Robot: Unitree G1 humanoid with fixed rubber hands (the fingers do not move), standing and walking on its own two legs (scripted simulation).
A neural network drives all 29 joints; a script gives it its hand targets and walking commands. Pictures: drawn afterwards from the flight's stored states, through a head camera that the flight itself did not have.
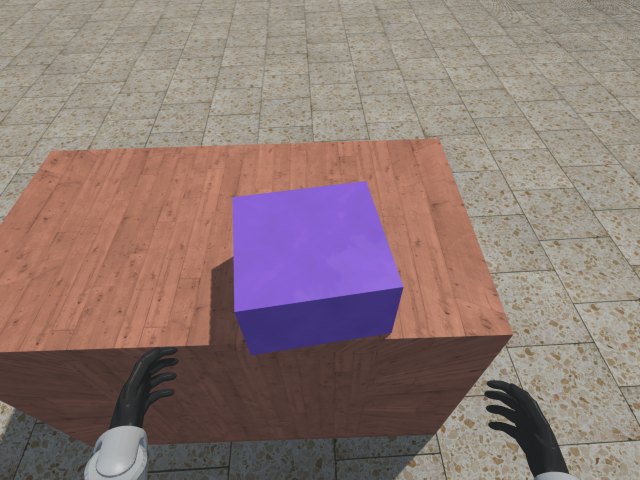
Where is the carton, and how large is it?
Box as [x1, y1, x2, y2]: [233, 181, 402, 354]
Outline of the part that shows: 365,181 233,197 234,311 250,354 391,332 402,290 402,284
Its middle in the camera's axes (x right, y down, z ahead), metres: -0.02 +0.04 +0.66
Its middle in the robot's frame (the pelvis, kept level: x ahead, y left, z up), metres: +0.47 +0.03 -0.06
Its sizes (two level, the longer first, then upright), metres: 0.236 0.227 0.141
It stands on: a pedestal, 0.64 m high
